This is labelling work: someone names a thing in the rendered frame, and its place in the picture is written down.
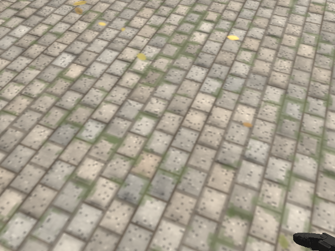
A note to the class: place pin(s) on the right robot hand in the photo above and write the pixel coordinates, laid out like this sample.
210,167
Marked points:
320,242

